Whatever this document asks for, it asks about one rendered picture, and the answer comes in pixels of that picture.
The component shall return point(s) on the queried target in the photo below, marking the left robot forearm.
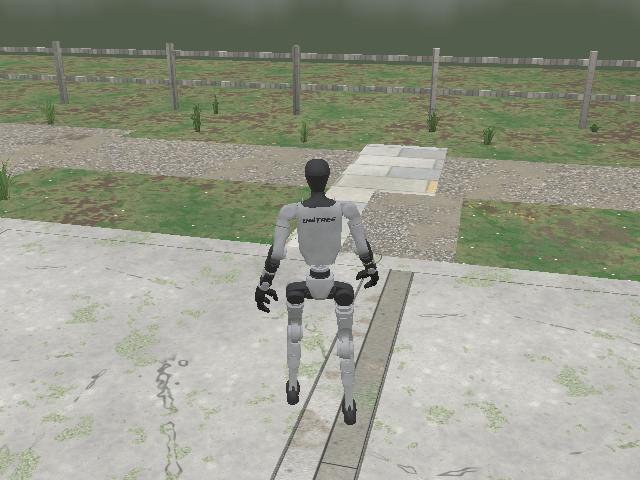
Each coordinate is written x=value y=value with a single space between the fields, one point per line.
x=269 y=271

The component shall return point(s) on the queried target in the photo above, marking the right robot forearm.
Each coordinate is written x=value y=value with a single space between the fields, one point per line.
x=368 y=260

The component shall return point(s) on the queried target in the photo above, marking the left robot upper arm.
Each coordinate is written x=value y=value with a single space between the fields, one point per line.
x=286 y=213

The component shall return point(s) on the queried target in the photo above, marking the right robot upper arm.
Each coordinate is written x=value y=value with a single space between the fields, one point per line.
x=350 y=211

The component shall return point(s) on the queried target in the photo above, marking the robot left shin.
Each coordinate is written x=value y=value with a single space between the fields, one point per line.
x=293 y=359

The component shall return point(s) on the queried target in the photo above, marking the robot left hand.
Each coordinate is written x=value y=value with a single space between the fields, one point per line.
x=260 y=298

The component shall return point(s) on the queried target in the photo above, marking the robot right hand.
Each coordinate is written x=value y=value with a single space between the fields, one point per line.
x=374 y=278

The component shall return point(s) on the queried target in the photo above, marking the robot torso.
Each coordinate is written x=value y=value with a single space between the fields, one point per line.
x=319 y=237

